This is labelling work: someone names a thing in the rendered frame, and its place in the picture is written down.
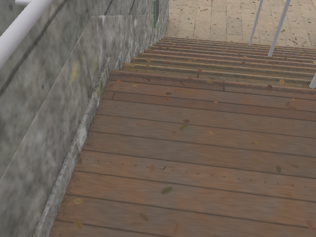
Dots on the stairs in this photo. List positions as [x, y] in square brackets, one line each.
[289, 66]

